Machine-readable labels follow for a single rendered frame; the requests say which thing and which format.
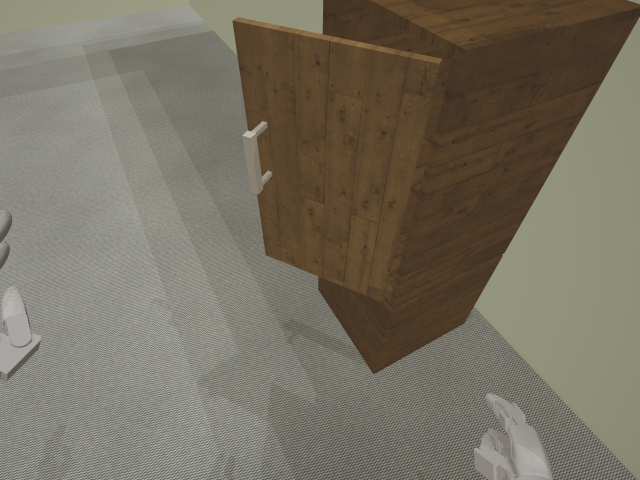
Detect cupboard door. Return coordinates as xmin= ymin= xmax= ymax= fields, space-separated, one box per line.
xmin=233 ymin=17 xmax=442 ymax=302

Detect left robot hand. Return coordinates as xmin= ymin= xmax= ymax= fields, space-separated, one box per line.
xmin=0 ymin=210 xmax=41 ymax=382

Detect handle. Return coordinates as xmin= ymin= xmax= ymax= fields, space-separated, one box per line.
xmin=242 ymin=121 xmax=272 ymax=195

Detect right robot hand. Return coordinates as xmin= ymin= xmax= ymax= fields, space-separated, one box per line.
xmin=474 ymin=393 xmax=553 ymax=480

